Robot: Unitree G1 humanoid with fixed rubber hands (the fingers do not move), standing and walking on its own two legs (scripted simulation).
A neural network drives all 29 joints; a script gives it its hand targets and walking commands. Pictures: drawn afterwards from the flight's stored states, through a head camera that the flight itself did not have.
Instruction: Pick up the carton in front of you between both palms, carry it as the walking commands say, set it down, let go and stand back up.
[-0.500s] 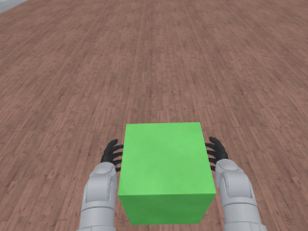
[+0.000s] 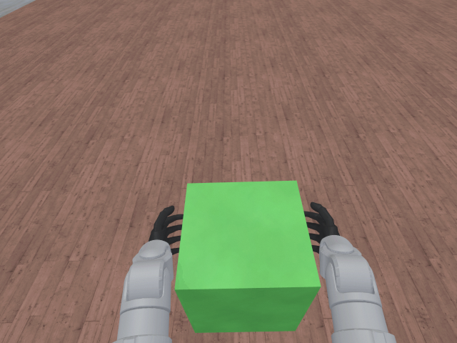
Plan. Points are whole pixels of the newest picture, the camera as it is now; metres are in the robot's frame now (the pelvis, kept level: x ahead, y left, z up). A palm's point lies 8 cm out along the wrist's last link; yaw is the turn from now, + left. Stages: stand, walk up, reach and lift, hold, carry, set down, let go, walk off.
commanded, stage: carry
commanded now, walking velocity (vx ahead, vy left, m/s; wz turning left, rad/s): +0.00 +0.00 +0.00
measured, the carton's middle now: (243, 260) +0.31 +0.00 -0.04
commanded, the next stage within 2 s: hold in 0.20 s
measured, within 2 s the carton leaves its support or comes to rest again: neither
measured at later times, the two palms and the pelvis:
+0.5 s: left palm (186, 242) +0.30 +0.10 +0.05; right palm (362, 268) +0.24 -0.19 +0.05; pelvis -0.01 +0.01 +0.01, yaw -9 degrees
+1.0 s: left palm (187, 253) +0.34 +0.12 -0.06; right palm (330, 269) +0.29 -0.18 -0.06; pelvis -0.04 +0.05 -0.03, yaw -12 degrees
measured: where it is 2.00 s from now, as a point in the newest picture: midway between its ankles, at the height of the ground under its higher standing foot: outside the picture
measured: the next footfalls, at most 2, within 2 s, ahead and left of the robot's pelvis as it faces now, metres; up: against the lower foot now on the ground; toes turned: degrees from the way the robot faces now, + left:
none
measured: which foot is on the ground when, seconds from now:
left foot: down 0.00-1.00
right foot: down 0.00-1.00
